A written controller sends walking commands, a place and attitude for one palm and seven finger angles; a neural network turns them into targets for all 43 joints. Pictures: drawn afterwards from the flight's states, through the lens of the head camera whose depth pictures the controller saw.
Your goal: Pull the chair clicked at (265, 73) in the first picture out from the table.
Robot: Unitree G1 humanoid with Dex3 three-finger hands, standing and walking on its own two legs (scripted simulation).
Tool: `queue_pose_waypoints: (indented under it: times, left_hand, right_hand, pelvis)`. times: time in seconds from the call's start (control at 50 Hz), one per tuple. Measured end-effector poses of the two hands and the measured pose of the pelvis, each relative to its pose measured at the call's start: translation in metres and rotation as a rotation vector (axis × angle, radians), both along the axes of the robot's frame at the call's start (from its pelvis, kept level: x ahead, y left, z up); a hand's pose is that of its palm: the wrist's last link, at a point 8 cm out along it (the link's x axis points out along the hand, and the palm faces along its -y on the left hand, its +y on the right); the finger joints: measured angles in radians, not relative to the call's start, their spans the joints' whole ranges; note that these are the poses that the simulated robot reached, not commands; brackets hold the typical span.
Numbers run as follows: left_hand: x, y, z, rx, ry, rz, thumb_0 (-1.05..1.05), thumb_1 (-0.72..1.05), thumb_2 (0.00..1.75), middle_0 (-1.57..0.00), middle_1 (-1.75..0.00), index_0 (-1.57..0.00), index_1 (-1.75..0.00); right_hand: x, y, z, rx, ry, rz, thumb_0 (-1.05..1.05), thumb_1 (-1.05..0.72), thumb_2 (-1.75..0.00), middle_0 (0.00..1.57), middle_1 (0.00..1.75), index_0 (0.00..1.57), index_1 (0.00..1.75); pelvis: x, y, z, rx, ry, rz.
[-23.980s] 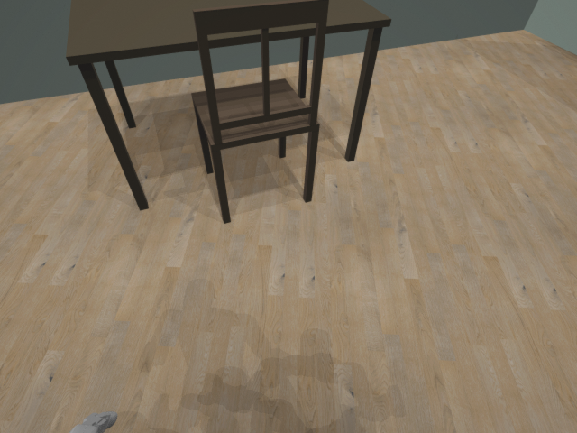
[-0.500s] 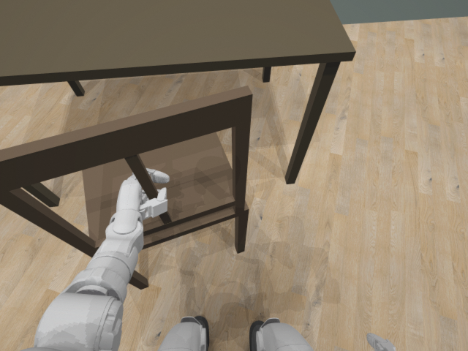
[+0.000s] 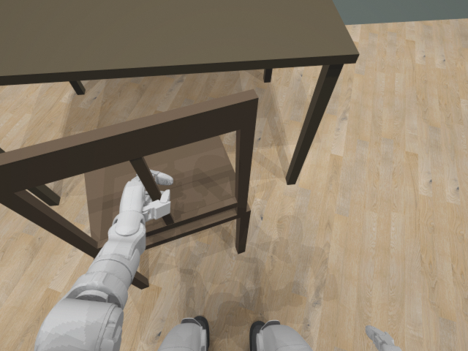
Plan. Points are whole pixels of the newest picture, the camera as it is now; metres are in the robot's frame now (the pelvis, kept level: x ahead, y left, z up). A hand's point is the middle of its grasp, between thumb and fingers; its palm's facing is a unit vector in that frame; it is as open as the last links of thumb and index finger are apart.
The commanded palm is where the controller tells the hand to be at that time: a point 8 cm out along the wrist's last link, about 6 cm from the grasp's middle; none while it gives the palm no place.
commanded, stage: stop walking, hand still on the chair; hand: left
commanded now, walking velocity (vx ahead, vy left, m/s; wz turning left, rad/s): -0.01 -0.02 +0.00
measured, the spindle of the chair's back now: (155, 195) +0.41 +0.16 -0.07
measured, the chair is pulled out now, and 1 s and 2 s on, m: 0.15 0.16 0.16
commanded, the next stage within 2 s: open the thumb and straighten the fingers in 0.94 s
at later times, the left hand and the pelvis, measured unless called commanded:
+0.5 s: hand (163, 208) +0.37 +0.13 -0.05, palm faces +0.04 -0.99 -0.15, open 5.2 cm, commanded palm +0.35 +0.19 -0.04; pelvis +0.07 +0.00 +0.02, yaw +0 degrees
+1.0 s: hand (163, 207) +0.37 +0.13 -0.05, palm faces +0.03 -0.99 -0.15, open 5.2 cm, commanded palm +0.35 +0.19 -0.04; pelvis +0.10 +0.00 +0.02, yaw +1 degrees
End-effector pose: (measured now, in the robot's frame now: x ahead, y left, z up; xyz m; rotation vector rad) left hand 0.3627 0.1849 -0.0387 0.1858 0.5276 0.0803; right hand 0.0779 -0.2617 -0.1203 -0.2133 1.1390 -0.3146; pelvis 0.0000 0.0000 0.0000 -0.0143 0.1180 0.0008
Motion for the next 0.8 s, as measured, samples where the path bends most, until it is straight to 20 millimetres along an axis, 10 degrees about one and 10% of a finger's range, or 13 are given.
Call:
queue_pose_waypoints:
  times: [0.8]
  left_hand:
    - [-0.010,0.001,0.006,-0.051,0.105,0.024,0.05,0.71,0.77,-0.19,-1.10,-0.50,-1.45]
  right_hand:
    - [0.151,0.027,0.038,0.038,-0.201,0.119,0.01,-0.90,-0.90,0.20,0.30,0.21,0.30]
  pelvis:
    - [0.098,0.003,0.022,0.009,-0.083,0.007]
